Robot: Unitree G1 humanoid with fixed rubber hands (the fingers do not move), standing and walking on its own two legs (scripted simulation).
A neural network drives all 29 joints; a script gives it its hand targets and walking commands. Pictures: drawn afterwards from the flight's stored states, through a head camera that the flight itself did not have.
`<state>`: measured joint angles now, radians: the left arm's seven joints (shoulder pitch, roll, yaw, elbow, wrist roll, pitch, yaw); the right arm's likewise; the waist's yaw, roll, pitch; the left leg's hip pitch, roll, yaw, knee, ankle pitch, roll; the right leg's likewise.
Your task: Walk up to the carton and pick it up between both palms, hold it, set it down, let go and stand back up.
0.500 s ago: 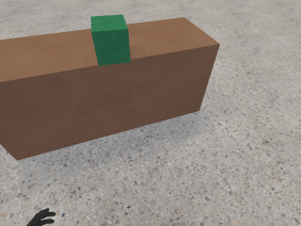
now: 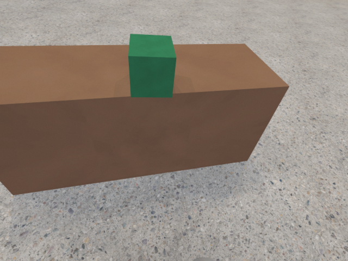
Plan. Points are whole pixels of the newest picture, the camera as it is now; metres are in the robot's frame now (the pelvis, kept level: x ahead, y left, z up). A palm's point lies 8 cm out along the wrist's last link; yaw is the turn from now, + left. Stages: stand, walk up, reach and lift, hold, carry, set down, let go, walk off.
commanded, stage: walk up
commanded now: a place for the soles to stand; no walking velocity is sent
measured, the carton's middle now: (151, 65) +0.91 +0.08 +0.00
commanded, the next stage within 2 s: none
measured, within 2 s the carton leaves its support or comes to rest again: neither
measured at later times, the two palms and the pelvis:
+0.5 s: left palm (75, 221) +0.26 +0.23 -0.07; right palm (306, 206) +0.30 -0.39 -0.07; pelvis +0.19 -0.08 +0.00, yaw +4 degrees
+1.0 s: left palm (116, 167) +0.42 +0.16 -0.08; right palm (303, 168) +0.44 -0.46 -0.09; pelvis +0.31 -0.15 -0.01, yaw +7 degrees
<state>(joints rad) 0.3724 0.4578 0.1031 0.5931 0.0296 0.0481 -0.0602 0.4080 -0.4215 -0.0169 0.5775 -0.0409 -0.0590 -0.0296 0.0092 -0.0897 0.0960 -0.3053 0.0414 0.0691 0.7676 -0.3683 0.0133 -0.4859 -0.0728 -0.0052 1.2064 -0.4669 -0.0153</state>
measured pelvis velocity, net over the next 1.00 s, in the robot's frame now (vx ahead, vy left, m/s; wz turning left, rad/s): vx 0.31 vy -0.15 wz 0.13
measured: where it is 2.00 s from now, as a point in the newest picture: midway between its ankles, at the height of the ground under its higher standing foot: (169, 245)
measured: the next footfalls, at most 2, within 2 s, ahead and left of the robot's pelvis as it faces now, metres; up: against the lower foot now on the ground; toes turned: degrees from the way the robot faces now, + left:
right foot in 0.22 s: +0.27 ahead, -0.20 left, +0.00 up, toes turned -3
left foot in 0.54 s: +0.33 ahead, +0.03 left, +0.00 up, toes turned +8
